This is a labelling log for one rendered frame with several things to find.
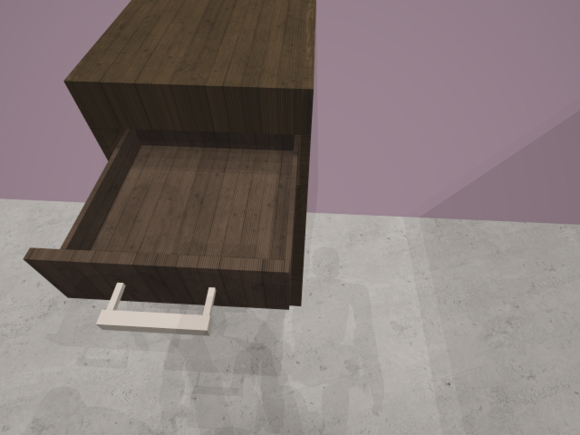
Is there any handle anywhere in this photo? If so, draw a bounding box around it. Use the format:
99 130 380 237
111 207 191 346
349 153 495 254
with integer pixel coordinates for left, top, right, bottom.
96 283 217 336

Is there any drawer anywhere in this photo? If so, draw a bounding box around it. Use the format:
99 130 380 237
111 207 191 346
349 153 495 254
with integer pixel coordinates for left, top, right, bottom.
24 129 299 310

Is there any cabinet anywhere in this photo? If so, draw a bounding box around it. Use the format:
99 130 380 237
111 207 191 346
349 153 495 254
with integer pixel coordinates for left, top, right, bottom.
64 0 316 306

